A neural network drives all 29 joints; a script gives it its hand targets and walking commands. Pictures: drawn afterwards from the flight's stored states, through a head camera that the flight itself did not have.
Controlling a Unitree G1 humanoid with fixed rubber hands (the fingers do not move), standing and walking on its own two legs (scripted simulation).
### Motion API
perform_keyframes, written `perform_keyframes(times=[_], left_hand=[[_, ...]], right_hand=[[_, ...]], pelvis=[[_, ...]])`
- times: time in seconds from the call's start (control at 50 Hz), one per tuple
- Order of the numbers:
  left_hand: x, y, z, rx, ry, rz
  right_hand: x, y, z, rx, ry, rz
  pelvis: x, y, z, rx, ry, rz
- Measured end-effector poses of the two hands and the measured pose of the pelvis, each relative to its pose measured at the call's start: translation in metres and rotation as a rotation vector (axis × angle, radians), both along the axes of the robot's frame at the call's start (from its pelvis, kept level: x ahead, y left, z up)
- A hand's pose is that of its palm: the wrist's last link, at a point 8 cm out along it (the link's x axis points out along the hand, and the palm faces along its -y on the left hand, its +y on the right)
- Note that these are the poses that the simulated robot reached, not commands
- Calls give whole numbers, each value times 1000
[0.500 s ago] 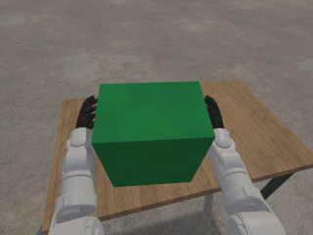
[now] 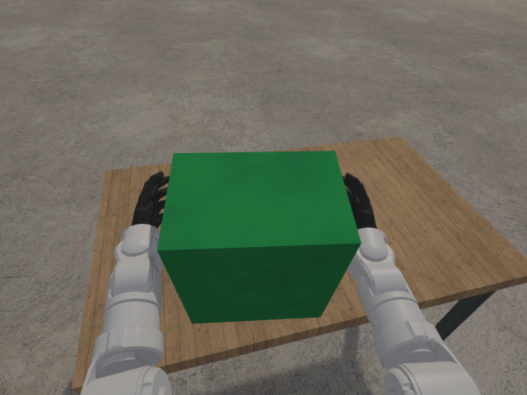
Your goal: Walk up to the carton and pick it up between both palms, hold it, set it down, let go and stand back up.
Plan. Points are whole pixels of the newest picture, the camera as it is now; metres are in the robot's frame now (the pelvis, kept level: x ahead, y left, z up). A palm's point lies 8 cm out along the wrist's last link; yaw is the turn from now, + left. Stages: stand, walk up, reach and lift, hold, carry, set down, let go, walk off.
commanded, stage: set down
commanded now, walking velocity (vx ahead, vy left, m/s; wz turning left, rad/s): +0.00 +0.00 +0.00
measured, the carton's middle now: (256, 245) +0.36 +0.02 +0.05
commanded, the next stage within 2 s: none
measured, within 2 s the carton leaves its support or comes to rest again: rests again in 1.76 s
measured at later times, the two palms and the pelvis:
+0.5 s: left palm (158, 232) +0.38 +0.19 +0.05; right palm (352, 230) +0.38 -0.15 +0.06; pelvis +0.03 +0.00 +0.00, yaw +0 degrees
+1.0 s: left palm (165, 243) +0.39 +0.19 +0.01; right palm (349, 244) +0.38 -0.15 +0.03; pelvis +0.03 +0.00 +0.00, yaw -1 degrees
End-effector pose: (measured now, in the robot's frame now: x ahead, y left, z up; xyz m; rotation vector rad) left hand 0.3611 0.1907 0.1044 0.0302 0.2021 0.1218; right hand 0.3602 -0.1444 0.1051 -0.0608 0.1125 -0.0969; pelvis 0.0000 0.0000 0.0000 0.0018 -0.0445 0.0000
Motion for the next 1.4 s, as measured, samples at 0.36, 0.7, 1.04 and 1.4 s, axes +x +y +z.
perform_keyframes(times=[0.36, 0.7, 1.04, 1.4], left_hand=[[24, -6, -33, 19, 26, -12], [26, -3, -52, 27, 30, -35], [35, -4, -92, 6, 91, -42], [39, -3, -139, 28, 137, -25]], right_hand=[[22, -5, -26, 20, 27, -13], [18, -3, -44, 25, 35, -32], [23, -4, -81, 13, 101, -45], [35, -2, -126, 11, 162, -25]], pelvis=[[22, -4, 0, 9, 33, 0], [27, -1, 0, 10, 43, -10], [31, 1, -1, 6, 164, -12], [44, -3, -4, 3, 333, -20]])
